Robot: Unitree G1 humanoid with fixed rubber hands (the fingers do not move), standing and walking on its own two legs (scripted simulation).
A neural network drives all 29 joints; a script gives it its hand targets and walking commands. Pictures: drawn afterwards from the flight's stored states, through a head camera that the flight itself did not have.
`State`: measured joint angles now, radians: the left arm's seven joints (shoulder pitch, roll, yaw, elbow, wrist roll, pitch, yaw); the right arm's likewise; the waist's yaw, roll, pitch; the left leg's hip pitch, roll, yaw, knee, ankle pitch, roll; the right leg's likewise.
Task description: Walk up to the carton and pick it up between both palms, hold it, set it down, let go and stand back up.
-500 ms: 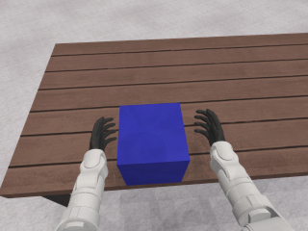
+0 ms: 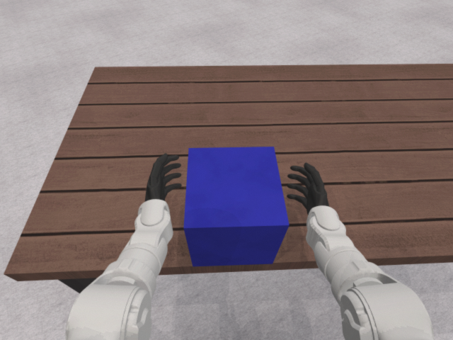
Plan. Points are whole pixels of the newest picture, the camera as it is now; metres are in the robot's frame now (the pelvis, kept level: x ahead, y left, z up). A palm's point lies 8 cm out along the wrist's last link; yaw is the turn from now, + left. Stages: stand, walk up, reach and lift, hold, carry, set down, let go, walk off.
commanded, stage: reach and lift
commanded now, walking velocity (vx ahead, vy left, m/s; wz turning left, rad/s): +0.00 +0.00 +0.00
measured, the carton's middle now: (232, 208) +0.39 +0.04 -0.02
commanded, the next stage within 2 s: none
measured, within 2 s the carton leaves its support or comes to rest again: leaves its support in 1.72 s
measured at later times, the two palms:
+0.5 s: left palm (168, 201) +0.37 +0.16 +0.02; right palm (304, 193) +0.40 -0.09 +0.04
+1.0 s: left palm (174, 205) +0.36 +0.15 +0.02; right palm (312, 201) +0.39 -0.10 +0.03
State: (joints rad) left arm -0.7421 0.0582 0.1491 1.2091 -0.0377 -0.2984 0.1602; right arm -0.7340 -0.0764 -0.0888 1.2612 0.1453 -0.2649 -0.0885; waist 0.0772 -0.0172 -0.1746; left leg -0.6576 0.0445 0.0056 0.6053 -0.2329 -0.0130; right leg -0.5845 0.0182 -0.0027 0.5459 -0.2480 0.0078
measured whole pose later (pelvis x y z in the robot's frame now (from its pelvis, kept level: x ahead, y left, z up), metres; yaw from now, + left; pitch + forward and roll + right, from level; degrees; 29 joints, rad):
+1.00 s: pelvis +0.01 -0.02 +0.01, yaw +1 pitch +12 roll -1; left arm -0.61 -0.09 0.48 1.06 0.36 -0.38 0.08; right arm -0.64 0.16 -0.51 1.06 -0.39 -0.39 -0.16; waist 0.07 -0.02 -0.10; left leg -0.48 0.05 0.00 0.43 -0.17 -0.03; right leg -0.42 0.03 -0.01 0.41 -0.20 -0.01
